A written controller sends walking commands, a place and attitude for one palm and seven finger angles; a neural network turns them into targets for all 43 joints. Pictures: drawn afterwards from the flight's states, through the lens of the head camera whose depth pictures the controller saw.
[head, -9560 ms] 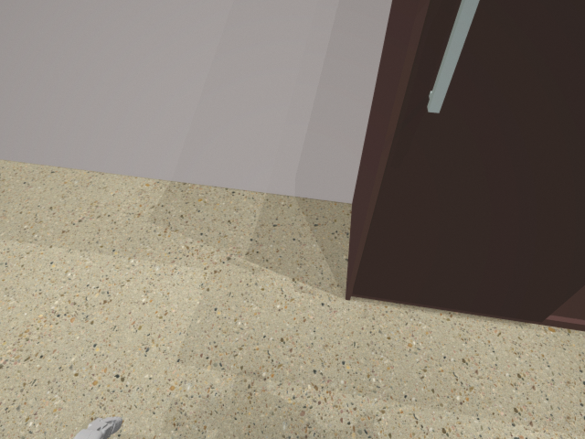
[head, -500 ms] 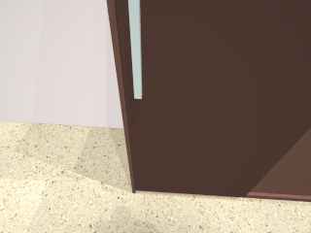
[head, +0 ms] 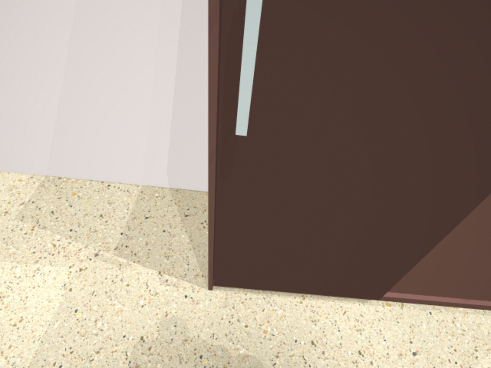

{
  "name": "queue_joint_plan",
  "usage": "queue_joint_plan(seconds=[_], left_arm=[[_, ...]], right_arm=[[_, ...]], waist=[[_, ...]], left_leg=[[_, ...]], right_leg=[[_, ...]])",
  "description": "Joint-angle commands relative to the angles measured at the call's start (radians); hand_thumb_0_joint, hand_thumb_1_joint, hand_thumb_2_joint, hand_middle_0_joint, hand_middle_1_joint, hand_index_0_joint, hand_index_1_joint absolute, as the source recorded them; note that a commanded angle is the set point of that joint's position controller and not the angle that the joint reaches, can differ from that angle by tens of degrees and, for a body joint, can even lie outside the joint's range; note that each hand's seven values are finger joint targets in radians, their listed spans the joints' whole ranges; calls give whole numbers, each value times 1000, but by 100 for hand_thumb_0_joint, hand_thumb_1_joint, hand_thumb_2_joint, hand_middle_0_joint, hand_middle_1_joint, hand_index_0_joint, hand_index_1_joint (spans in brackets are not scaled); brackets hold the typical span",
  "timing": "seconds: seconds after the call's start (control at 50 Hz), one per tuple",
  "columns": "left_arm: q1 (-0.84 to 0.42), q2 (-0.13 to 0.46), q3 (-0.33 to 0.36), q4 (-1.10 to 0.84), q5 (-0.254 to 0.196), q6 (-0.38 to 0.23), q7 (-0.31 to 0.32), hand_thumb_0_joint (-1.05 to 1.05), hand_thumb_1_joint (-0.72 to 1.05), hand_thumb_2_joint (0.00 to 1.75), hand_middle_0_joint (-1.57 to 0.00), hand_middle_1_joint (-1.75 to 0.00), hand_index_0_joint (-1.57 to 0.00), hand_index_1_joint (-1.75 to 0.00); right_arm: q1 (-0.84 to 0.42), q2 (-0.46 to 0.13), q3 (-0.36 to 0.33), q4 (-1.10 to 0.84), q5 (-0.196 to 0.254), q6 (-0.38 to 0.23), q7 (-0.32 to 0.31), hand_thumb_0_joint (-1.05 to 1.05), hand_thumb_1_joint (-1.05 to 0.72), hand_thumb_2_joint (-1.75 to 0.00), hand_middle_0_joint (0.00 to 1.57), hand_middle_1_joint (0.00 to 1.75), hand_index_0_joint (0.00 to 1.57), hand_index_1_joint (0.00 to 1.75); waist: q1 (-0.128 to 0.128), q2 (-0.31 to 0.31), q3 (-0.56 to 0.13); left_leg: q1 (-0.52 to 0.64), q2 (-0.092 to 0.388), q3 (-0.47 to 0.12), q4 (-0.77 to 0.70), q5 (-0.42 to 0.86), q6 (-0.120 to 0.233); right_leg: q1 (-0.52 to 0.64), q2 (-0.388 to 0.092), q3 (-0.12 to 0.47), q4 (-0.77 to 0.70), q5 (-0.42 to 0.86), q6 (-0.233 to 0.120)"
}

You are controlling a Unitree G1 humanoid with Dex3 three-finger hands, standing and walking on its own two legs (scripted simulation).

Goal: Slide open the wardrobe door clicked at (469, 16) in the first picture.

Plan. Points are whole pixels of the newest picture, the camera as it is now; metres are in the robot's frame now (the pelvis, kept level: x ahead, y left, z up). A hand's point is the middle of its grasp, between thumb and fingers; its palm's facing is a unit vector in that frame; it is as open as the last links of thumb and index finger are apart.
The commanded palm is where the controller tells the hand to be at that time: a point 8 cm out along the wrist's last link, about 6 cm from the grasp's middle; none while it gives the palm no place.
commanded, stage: come to a stop and stand still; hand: left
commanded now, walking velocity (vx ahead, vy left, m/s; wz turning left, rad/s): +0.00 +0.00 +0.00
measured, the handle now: (250, 44) +0.54 +0.05 +0.28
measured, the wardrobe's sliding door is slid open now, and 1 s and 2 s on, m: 0.00 0.00 0.00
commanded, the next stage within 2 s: look again from close up in 0.30 s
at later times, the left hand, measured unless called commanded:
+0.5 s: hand out of the picture +0.02 +0.19 -0.16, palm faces +0.00 -0.98 -0.20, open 7.2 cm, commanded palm none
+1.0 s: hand out of the picture -0.04 +0.15 -0.15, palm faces +0.03 -0.99 -0.16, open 7.3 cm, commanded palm none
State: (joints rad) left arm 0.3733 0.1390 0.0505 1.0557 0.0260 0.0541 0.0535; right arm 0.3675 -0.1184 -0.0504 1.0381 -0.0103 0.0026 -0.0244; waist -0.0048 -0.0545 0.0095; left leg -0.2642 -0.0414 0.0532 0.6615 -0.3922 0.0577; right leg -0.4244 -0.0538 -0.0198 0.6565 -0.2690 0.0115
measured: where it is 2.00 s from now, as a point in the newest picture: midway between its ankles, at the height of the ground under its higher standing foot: outside the picture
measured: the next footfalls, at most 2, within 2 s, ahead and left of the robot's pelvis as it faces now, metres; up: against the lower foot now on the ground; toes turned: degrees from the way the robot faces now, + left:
right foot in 0.18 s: +0.04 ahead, -0.13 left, +0.00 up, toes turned -2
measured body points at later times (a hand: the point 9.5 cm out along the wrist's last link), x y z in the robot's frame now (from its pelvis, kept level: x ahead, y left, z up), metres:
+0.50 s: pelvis -0.01 +0.02 +0.02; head +0.01 +0.03 +0.47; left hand +0.02 +0.25 -0.14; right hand -0.03 -0.19 -0.14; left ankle +0.00 +0.07 -0.72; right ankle +0.00 -0.13 -0.72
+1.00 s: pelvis -0.01 +0.00 +0.02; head +0.00 +0.00 +0.47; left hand -0.04 +0.21 -0.14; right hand -0.01 -0.22 -0.14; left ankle +0.00 +0.07 -0.72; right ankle +0.00 -0.13 -0.72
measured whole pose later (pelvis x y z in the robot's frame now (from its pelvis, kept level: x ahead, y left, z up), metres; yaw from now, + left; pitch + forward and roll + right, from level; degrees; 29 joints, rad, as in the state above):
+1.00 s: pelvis -0.01 +0.00 +0.02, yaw +0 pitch -1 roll +0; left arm 0.34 0.11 -0.01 1.10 0.02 -0.01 0.04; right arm 0.28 -0.14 -0.01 1.11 0.00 -0.01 -0.03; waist 0.01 -0.01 0.05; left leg -0.17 -0.07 0.06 0.39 -0.21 0.08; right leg -0.20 -0.03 -0.01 0.43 -0.20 0.02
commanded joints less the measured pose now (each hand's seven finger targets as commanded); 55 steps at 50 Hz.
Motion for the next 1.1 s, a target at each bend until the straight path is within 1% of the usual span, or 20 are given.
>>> queue_joint_plan(seconds=[0.0,0.02,0.04,0.08,0.12,0.14,0.16,0.18,0.2,0.22,0.24,0.26,0.28,0.34,0.46,0.5,0.58,0.64,0.98,1.08], left_arm=[[23,63,12,-57,6,-24,-10,0,90,90,-20,-30,-20,-30],[23,62,8,-60,5,-23,-10,0,90,90,-20,-30,-20,-30],[8,51,1,-65,4,-25,-12,0,90,90,-20,-30,-20,-30],[-14,24,-11,-71,-3,-38,-17,0,90,90,-20,-30,-20,-30],[-15,35,-15,-68,-10,-53,-14,0,90,90,-20,-30,-20,-30],[-3,50,-15,-63,-15,-61,-9,0,90,90,-20,-30,-20,-30],[8,69,-16,-63,-17,-65,-2,0,90,90,-20,-30,-20,-30],[-1,83,-18,-67,-19,-63,0,0,90,90,-20,-30,-20,-30],[-16,90,-20,-75,-18,-55,1,0,90,90,-20,-30,-20,-30],[-24,84,-18,-75,-15,-52,1,0,90,90,-20,-30,-20,-30],[-23,83,-18,-77,-14,-50,0,0,90,90,-20,-30,-20,-30],[-23,81,-21,-79,-15,-51,-1,0,90,90,-20,-30,-20,-30],[-30,83,-21,-78,-15,-51,-2,0,90,90,-20,-30,-20,-30],[-42,80,-23,-79,-10,-52,-3,0,90,90,-20,-30,-20,-30],[-24,75,-28,-61,-5,-54,-6,0,90,90,-20,-30,-20,-30],[-8,77,-31,-48,-5,-57,-8,0,90,90,-20,-30,-20,-30],[14,75,-35,-27,-6,-64,-8,0,90,90,-20,-30,-20,-30],[24,76,-37,-12,-5,-68,-8,0,90,90,-20,-30,-20,-30],[46,69,-41,20,-7,-77,-8,0,90,90,-20,-30,-20,-30],[36,70,-39,14,-10,-80,-7,0,90,90,-20,-30,-20,-30]], right_arm=[[-46,-121,10,-53,-17,-29,-26,0,-90,-90,20,30,20,30],[-40,-121,13,-55,-18,-28,-27,0,-90,-90,20,30,20,30],[-27,-127,14,-50,-18,-30,-26,0,-90,-90,20,30,20,30],[11,-129,15,-24,-17,-29,-26,0,-90,-90,20,30,20,30],[56,-113,22,-1,-8,-33,-27,0,-90,-90,20,30,20,30],[77,-93,26,6,-3,-36,-26,0,-90,-90,20,30,20,30],[86,-79,30,10,2,-38,-23,0,-90,-90,20,30,20,30],[91,-75,31,11,3,-38,-22,0,-90,-90,20,30,20,30],[97,-76,28,13,1,-38,-20,0,-90,-90,20,30,20,30],[84,-87,25,16,-2,-32,-19,0,-90,-90,20,30,20,30],[69,-104,22,15,-4,-30,-19,0,-90,-90,20,30,20,30],[58,-112,19,12,-2,-30,-19,0,-90,-90,20,30,20,30],[55,-110,17,12,-2,-29,-17,0,-90,-90,20,30,20,30],[36,-110,15,9,0,-25,-14,0,-90,-90,20,30,20,30],[9,-110,15,22,0,-19,-9,0,-90,-90,20,30,20,30],[-3,-115,16,21,2,-17,-7,0,-90,-90,20,30,20,30],[-8,-116,18,24,3,-20,-7,0,-90,-90,20,30,20,30],[-12,-113,22,28,4,-20,-7,0,-90,-90,20,30,20,30],[-7,-105,33,49,3,-20,-6,0,-90,-90,20,30,20,30],[9,-97,35,57,1,-25,-7,0,-90,-90,20,30,20,30]], waist=[[40,311,150],[45,187,137],[40,98,153],[30,4,132],[25,23,79],[19,43,41],[15,52,22],[6,96,27],[4,150,36],[5,138,19],[9,103,6],[11,103,1],[8,74,3],[3,53,31],[2,93,86],[2,74,91],[-3,70,60],[-5,69,66],[0,41,101],[0,43,68]], left_leg=[[-261,274,-387,-531,-161,66],[-251,289,-392,-516,-134,72],[-219,292,-372,-510,-82,69],[-100,271,-310,-445,79,74],[-11,221,-238,-340,331,42],[-24,184,-198,-298,413,13],[-42,152,-156,-283,409,-14],[-32,137,-148,-304,389,-36],[-19,148,-173,-344,392,-56],[4,162,-184,-342,449,-54],[38,171,-179,-333,479,-51],[56,174,-174,-334,462,-44],[56,174,-180,-341,411,-39],[38,173,-177,-365,307,-30],[7,172,-194,-430,124,-28],[3,165,-188,-433,82,-22],[55,153,-169,-411,146,-22],[62,147,-155,-398,165,-20],[22,134,-148,-389,111,-19],[31,133,-140,-374,166,-19]], right_leg=[[67,2,60,202,-84,-7],[82,2,69,205,-73,-9],[73,-4,67,163,-68,-7],[106,-3,34,-30,-59,-3],[205,2,29,-237,99,-10],[292,-25,72,-249,213,-27],[334,-62,105,-224,297,-46],[311,-75,101,-199,296,-59],[284,-63,66,-184,219,-52],[284,-29,51,-176,199,-39],[271,-18,40,-172,186,-31],[261,-21,37,-182,167,-26],[258,-23,40,-191,152,-25],[248,-31,46,-205,147,-23],[227,-32,49,-226,119,-19],[228,-36,56,-242,118,-19],[222,-45,65,-255,144,-22],[216,-50,70,-268,148,-25],[196,-53,91,-295,77,-33],[219,-55,93,-283,109,-39]])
